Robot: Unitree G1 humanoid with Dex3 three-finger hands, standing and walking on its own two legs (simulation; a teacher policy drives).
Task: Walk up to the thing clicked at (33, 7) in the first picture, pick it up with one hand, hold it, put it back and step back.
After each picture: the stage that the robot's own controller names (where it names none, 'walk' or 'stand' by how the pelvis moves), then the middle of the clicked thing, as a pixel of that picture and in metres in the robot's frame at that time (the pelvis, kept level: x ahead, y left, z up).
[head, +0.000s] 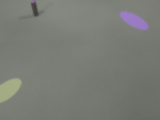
stand; (34, 7) +1.96 +0.64 -0.66
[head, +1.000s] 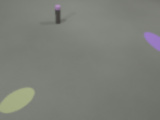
walk; (57, 14) +1.86 +0.29 -0.62
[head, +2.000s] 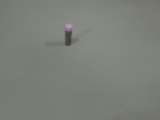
walk; (68, 35) +1.27 +0.14 -0.63
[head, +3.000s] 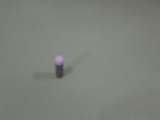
walk; (59, 67) +0.83 +0.18 -0.63
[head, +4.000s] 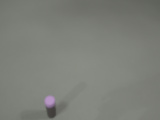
stand; (50, 107) +0.51 +0.19 -0.63
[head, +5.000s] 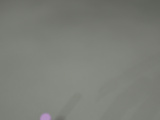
stand; out of the picture +0.44 +0.23 -0.65
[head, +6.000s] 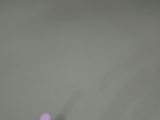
walk; out of the picture +0.42 +0.24 -0.65
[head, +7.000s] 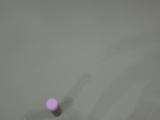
walk; (54, 108) +0.39 +0.19 -0.62
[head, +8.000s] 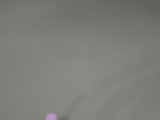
walk; out of the picture +0.42 +0.17 -0.64
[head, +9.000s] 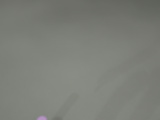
stand; out of the picture +0.40 +0.23 -0.66
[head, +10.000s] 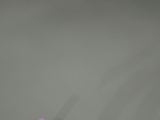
stand; out of the picture +0.38 +0.25 -0.66
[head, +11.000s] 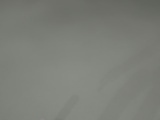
stand; out of the picture +0.38 +0.25 -0.66
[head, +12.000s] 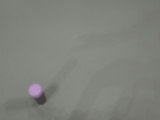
go down; (38, 95) +0.41 +0.24 -0.52
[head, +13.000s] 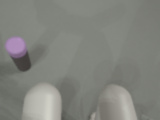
go down; (20, 56) +0.45 +0.26 -0.26
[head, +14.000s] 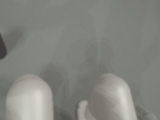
close in; out of the picture +0.45 +0.28 -0.22
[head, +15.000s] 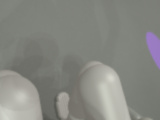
close; out of the picture +0.44 +0.31 -0.16
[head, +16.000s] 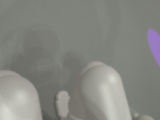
lift; out of the picture +0.42 +0.31 -0.16
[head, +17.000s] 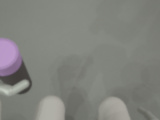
lift; (13, 73) +0.33 +0.21 +0.00
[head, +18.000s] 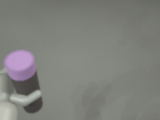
hold; (27, 86) +0.31 +0.18 +0.03
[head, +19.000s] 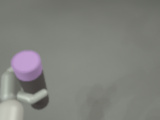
hold; (34, 84) +0.32 +0.16 +0.04
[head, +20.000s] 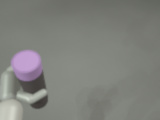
hold; (33, 84) +0.32 +0.16 +0.04
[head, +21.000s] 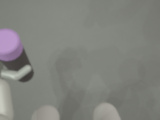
crouch; (16, 61) +0.40 +0.20 -0.04
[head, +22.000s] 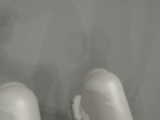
lower; out of the picture +0.48 +0.29 -0.09
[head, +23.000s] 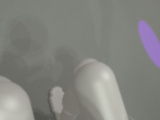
lower; out of the picture +0.45 +0.30 -0.17
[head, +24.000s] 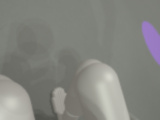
lower; out of the picture +0.44 +0.31 -0.17
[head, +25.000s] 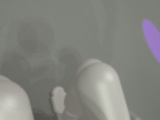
lower; out of the picture +0.44 +0.32 -0.17
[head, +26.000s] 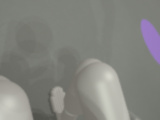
lower; out of the picture +0.44 +0.32 -0.17
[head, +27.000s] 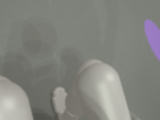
open; out of the picture +0.44 +0.32 -0.17
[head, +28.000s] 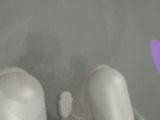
stand; out of the picture +0.44 +0.30 -0.18
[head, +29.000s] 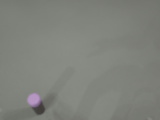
stand; (37, 105) +0.41 +0.24 -0.53
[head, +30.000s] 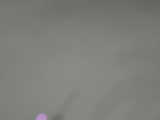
stand; out of the picture +0.40 +0.23 -0.60
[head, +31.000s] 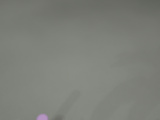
stand; out of the picture +0.40 +0.23 -0.60
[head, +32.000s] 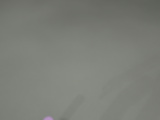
stand; out of the picture +0.41 +0.21 -0.65
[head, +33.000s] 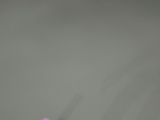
stand; out of the picture +0.39 +0.24 -0.66
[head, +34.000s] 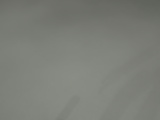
stand; out of the picture +0.38 +0.25 -0.66
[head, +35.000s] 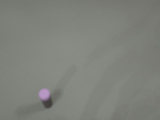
walk; (46, 99) +0.46 +0.21 -0.64
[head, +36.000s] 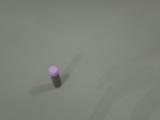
walk; (55, 77) +0.72 +0.27 -0.63
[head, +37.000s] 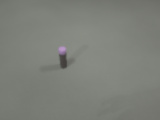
stand; (63, 58) +1.04 +0.21 -0.63
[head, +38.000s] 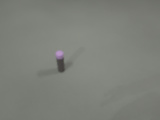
stand; (60, 62) +0.99 +0.20 -0.65
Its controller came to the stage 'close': yes
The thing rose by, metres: 0.69
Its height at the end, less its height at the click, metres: +0.00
